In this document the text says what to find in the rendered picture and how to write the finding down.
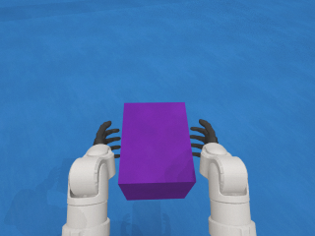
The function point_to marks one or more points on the right robot forearm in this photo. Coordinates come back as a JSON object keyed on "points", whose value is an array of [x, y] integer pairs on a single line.
{"points": [[228, 192]]}

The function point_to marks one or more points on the carton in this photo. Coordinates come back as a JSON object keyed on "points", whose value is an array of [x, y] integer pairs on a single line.
{"points": [[156, 159]]}

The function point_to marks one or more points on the left robot forearm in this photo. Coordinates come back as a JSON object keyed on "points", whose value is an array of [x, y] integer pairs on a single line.
{"points": [[87, 195]]}

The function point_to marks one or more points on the robot right hand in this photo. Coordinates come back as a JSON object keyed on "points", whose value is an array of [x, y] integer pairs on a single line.
{"points": [[208, 132]]}

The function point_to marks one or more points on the robot left hand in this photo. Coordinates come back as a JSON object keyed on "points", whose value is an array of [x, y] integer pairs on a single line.
{"points": [[102, 133]]}

